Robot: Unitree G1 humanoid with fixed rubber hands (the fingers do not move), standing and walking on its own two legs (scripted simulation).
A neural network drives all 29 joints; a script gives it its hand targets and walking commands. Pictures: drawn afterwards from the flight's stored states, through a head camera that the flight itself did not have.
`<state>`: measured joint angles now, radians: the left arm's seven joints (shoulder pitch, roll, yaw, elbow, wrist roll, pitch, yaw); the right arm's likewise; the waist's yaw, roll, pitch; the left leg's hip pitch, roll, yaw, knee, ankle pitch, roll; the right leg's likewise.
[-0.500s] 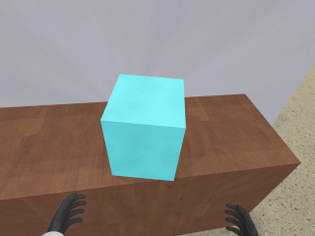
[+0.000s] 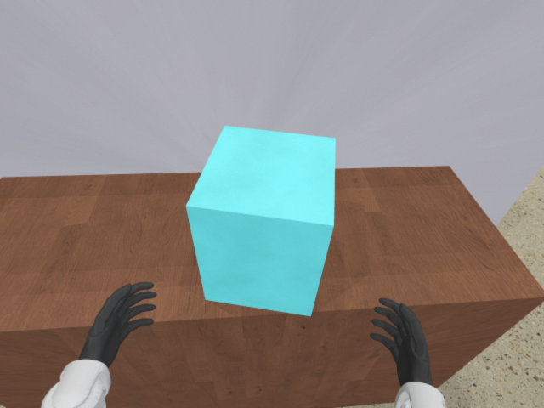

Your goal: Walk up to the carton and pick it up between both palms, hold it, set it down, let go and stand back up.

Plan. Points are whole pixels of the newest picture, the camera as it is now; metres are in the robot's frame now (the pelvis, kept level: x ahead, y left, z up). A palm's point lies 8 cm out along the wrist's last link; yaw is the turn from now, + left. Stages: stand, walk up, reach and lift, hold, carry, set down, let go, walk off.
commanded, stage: reach and lift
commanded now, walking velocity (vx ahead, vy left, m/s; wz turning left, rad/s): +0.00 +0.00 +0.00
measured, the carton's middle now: (268, 221) +0.43 +0.02 +0.03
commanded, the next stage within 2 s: none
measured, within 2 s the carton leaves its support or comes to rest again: neither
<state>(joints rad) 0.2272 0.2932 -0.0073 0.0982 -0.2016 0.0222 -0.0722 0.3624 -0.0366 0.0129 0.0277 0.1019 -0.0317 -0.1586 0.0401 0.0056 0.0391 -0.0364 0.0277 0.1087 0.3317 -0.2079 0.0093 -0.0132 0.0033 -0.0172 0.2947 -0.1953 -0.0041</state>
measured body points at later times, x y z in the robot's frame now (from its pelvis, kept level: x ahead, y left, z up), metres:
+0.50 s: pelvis +0.01 +0.00 +0.00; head +0.00 +0.00 +0.45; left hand +0.27 +0.23 +0.08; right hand +0.26 -0.18 +0.06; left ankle -0.01 +0.10 -0.75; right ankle -0.02 -0.12 -0.75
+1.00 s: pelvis -0.01 +0.00 +0.00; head -0.01 +0.01 +0.45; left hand +0.35 +0.22 +0.13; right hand +0.33 -0.18 +0.12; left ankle -0.01 +0.10 -0.75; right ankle -0.02 -0.12 -0.75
